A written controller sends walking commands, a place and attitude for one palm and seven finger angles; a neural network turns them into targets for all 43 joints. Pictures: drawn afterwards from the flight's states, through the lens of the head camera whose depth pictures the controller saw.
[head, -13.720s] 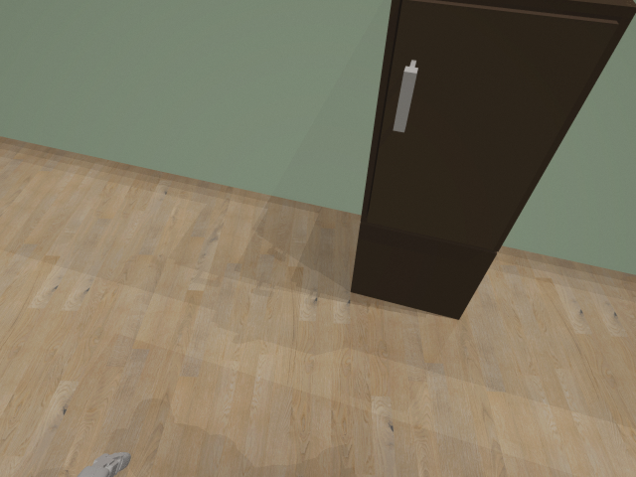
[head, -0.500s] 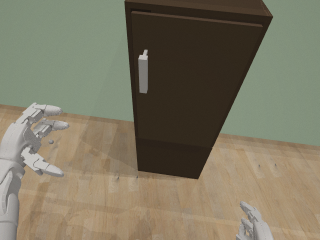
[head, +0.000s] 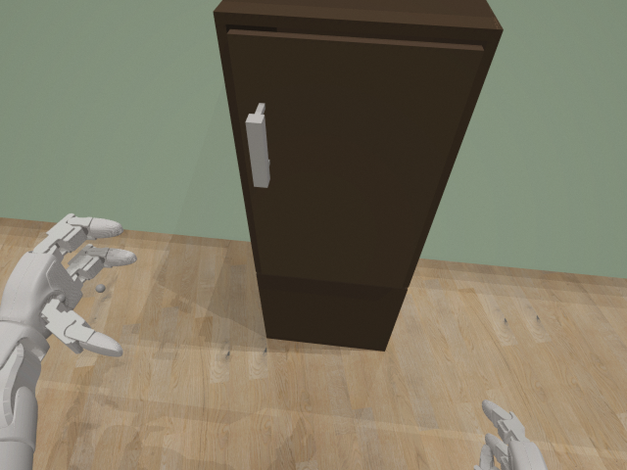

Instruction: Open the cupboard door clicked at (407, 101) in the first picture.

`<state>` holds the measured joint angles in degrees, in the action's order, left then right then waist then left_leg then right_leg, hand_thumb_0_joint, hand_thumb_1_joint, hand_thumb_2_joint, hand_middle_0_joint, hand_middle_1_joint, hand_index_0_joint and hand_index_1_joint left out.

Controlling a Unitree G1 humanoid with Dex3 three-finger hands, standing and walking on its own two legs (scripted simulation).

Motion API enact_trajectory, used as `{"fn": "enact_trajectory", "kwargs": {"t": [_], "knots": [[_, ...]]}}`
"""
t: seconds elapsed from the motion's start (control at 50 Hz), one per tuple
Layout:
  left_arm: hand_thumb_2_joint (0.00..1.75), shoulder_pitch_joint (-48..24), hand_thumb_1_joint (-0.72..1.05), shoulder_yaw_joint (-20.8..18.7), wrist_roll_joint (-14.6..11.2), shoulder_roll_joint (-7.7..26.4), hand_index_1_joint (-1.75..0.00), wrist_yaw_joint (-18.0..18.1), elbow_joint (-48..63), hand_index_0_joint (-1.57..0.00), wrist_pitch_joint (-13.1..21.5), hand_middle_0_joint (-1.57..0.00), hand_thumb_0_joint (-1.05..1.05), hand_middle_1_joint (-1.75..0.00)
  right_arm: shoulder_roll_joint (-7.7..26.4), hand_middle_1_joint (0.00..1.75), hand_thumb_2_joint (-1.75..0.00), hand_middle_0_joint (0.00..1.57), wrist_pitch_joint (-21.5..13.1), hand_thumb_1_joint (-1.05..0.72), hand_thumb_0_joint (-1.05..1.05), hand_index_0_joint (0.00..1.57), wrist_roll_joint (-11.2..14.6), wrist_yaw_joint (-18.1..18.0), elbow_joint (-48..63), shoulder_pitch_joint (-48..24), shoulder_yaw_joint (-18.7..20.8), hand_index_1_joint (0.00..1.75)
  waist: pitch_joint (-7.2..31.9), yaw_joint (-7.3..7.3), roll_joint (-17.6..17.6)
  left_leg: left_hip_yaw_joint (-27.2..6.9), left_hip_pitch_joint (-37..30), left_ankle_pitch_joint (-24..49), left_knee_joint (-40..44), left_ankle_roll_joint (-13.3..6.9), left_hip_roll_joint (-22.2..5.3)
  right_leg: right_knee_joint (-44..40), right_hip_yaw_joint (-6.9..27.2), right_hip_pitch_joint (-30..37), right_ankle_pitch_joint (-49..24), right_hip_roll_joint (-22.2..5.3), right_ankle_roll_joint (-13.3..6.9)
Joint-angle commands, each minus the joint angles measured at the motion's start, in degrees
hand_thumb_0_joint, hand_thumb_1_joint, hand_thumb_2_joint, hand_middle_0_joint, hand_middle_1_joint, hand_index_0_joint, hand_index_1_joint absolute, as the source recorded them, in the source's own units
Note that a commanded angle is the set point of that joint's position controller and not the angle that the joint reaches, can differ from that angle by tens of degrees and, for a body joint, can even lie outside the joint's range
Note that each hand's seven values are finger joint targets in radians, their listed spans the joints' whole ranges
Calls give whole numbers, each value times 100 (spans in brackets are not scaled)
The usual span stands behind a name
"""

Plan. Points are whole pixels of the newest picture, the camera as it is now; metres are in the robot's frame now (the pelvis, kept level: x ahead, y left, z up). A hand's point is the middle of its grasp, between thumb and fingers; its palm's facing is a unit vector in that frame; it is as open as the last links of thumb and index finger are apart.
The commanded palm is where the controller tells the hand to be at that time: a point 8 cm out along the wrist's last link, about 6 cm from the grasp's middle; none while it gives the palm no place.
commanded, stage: raise the hand with hooked fingers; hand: left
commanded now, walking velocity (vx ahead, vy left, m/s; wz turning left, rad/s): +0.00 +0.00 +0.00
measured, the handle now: (261, 145) +0.60 +0.13 +0.09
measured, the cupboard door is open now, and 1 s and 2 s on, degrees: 0 0 0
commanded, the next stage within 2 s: move the hooked fingers beside the handle in 0.02 s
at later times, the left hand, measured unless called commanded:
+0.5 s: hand (137, 247) +0.35 +0.25 +0.11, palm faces -0.04 -1.00 -0.01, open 14.0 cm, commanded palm +0.33 +0.30 +0.10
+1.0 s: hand (168, 210) +0.42 +0.24 +0.10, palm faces -0.05 -1.00 +0.03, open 14.0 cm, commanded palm +0.41 +0.29 +0.10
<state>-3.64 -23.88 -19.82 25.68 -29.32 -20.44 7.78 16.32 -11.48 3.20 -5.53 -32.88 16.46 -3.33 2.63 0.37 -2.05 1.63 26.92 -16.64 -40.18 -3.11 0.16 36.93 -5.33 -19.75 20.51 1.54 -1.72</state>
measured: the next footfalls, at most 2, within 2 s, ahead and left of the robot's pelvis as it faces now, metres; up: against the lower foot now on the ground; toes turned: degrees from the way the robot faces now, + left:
none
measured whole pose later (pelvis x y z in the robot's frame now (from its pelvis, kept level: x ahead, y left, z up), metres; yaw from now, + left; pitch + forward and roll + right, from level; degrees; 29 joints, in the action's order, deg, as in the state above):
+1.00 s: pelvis +0.01 +0.01 -0.01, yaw -1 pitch +9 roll -2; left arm -34.2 -21.4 -13.9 28.6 -25.6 -52.2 12.6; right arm 16.6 -3.3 3.1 -4.2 -35.2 19.7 -2.7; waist 4.0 -3.8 -0.9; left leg 2.8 35.3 -18.7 -44.4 -3.6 -0.2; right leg 41.5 -4.1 -28.7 22.3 1.6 -1.2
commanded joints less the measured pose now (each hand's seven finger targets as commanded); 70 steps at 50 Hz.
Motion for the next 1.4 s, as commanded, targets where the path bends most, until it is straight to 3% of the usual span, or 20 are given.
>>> {"fn": "enact_trajectory", "kwargs": {"t": [0.0,0.1,0.18,0.3,0.34,0.42,0.46,0.64,0.68,0.7,0.78,0.84,0.88,0.92,1.02,1.1,1.16,1.24,1.28,1.38], "knots": [[30,-1469,-50,-474,-253,1506,-120,-81,778,-30,210,-30,0,-120,818,30,-90,20,-287,-90,0,20,63,-76,810,-400,360,30,906,-57,-228,-473,-1111,584,571,76,-22,-622,335,-493,-851,70,11],[30,-1508,-50,-408,-239,1499,-120,-95,873,-30,258,-30,0,-120,795,30,-90,20,-282,-90,0,20,59,-54,865,-394,359,30,1148,-31,-157,-431,-1149,790,463,56,4,-567,399,-407,-1089,49,34],[30,-2444,-50,-628,-201,1885,-120,-16,535,-30,423,-30,0,-120,831,30,-90,20,-216,-90,0,20,46,-101,684,-326,344,30,1059,-180,63,-382,-878,691,304,43,2,-566,584,-460,-1028,9,97],[30,-2953,-50,-714,-84,2164,-120,-129,-103,-30,572,-30,0,-120,809,30,-90,20,-115,-90,0,20,72,-100,568,-262,340,30,1402,-154,-440,-307,-774,845,136,54,9,-480,812,-232,-1267,-101,117],[30,-3024,-50,-497,-51,2005,-120,-175,-188,-30,589,-30,0,-120,809,30,-90,20,-98,-90,0,20,88,-86,589,-240,346,30,1502,-169,-523,-301,-860,875,134,37,16,-452,758,-320,-1324,-77,113],[30,-3469,-50,-195,-31,1806,-120,-208,-753,-30,510,-30,0,-120,873,30,-90,20,-19,-90,0,20,107,-82,548,-121,362,30,1247,-295,-58,-349,-679,640,155,21,-4,-442,656,-654,-1072,-24,115],[30,-3440,-50,-480,-54,2099,-120,-172,-994,-30,509,-30,0,-120,921,30,-90,20,32,-90,0,20,94,-76,532,-58,391,30,1393,-192,189,-334,-538,737,91,19,2,-396,748,-438,-1192,-52,127],[30,-3953,-50,-588,208,2237,-120,189,-996,-30,856,-30,0,-120,911,30,-90,20,263,-90,0,20,46,47,583,221,454,30,2013,-154,-305,-323,-899,1132,101,21,-30,-136,553,-494,-1543,42,61],[30,-4145,-50,-624,231,2313,-120,215,-1219,-30,871,-30,0,-120,932,30,-90,20,338,-90,0,20,44,51,541,287,451,30,1907,-210,-164,-331,-783,1126,86,19,-44,-114,532,-538,-1559,67,66],[30,-4343,-50,-384,259,2097,-120,203,-1230,-30,881,-30,0,-120,916,30,-90,20,364,-90,0,20,57,49,518,282,446,30,1816,-313,-252,-330,-847,1107,97,12,-49,-131,517,-667,-1530,73,70],[30,-4526,-50,-218,318,1944,-120,231,-1228,-30,878,-30,0,-120,943,30,-90,20,433,-90,0,20,40,73,504,384,474,30,2014,-313,-527,-457,-1258,1369,108,55,-87,-98,401,-916,-1506,110,4],[30,-4759,-50,26,376,1701,-120,295,-1493,-30,832,-30,0,-120,956,30,-90,20,505,-90,0,20,28,79,425,463,486,30,1802,-438,-365,-547,-1310,1252,139,74,-137,-134,325,-1229,-1251,127,6],[30,-5004,-50,-106,382,1874,-120,356,-1855,-30,807,-30,0,-120,1008,30,-90,20,570,-90,0,20,24,63,371,519,481,30,1649,-488,10,-553,-1057,1061,147,50,-142,-138,329,-1252,-1155,137,18],[30,-5290,-50,-54,438,1857,-120,414,-2102,-30,814,-30,0,-120,1008,30,-90,20,620,-90,0,20,13,69,330,563,469,30,1564,-518,-101,-561,-978,926,154,61,-133,-126,330,-1351,-1021,114,14],[30,-6086,-50,59,681,1898,-120,642,-2053,-30,1135,-30,0,-120,1006,30,-90,20,691,-90,0,20,-63,121,251,697,482,30,2094,-558,-655,-748,-1521,1275,62,162,-207,31,303,-1676,-947,114,-20],[30,-6511,-50,199,740,1745,-120,747,-2492,-30,1256,-30,0,-120,1035,30,-90,20,771,-90,0,20,-94,162,121,837,487,30,2140,-704,-437,-862,-1579,1302,9,175,-257,80,263,-1895,-878,147,-11],[30,-6567,-50,49,789,1952,-120,777,-2928,-30,1223,-30,0,-120,1082,30,-90,20,862,-90,0,20,-114,166,71,946,477,30,2192,-697,-356,-812,-1381,1310,-39,153,-230,120,272,-1816,-932,142,-18],[30,-6852,-50,143,967,1949,-120,847,-3191,-30,1227,-30,0,-120,1076,30,-90,20,958,-90,0,20,-141,211,42,1066,493,30,2239,-734,-608,-841,-1381,1406,-119,186,-252,197,269,-2053,-916,148,-4],[30,-6939,-50,-4,977,2081,-120,909,-3257,-30,1290,-30,0,-120,1098,30,-90,20,1004,-90,0,20,-166,226,19,1164,509,30,2385,-757,-446,-824,-1393,1588,-201,167,-265,222,274,-2031,-1034,174,10],[30,-7467,-50,24,1044,2120,-120,963,-3418,-30,1407,-30,0,-120,1111,30,-90,20,1117,-90,0,20,-194,250,-67,1341,519,30,2487,-893,-551,-797,-1330,1665,-321,158,-270,285,293,-2137,-1101,211,24]]}}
